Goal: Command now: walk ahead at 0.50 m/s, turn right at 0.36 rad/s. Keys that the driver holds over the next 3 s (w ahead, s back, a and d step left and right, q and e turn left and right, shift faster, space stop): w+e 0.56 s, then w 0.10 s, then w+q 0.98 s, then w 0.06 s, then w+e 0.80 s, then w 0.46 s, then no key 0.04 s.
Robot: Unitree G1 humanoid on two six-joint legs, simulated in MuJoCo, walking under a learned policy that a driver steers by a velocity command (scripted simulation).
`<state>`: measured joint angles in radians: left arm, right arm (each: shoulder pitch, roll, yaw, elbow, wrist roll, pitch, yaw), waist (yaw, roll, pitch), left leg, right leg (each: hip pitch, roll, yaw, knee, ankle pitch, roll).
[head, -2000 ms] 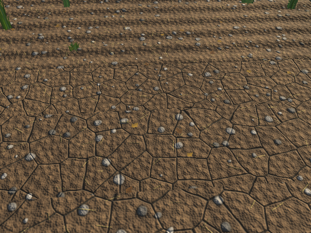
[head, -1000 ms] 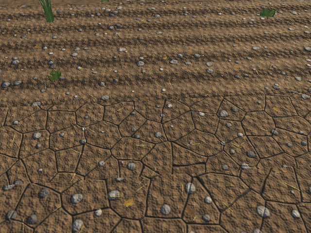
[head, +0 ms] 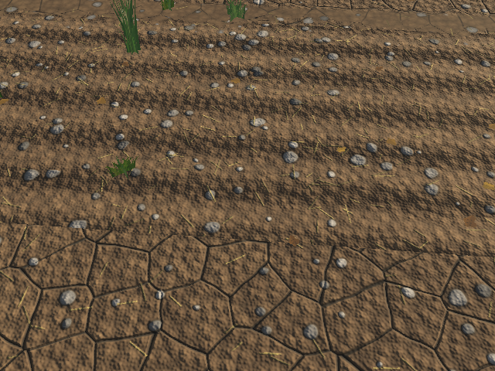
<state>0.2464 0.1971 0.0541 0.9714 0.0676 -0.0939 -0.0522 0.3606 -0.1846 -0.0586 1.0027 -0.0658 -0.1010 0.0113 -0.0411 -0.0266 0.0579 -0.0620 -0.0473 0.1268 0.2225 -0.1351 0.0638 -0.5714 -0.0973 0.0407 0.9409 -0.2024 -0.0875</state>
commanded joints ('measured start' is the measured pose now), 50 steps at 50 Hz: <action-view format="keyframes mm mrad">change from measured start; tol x64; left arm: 1 -30 -55 -18 -59 -3 -5 -27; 50 -55 153 42 -249 -90 4 55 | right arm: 1 -30 -32 6 -46 -29 -22 17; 50 58 -148 -26 -85 95 45 -45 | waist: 1 32 74 -1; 50 111 86 -101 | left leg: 1 -175 240 -15 -119 305 142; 12 -215 251 113 566 631 85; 15 -864 -45 -175 1348 -548 -25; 32 455 291 -237 293 1064 19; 36 470 553 -786 61 -435 307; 41 -628 165 -257 -46 -6 115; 50 -271 183 -360 285 -108 46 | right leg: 1 104 -14 -23 -100 232 26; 12 533 176 -187 -82 33 -11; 15 946 -144 610 -483 337 -405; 24 -477 203 72 -208 -425 -95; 28 35 131 352 -83 -375 -122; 35 -827 110 96 1253 -498 15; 50 360 48 5 -404 38 76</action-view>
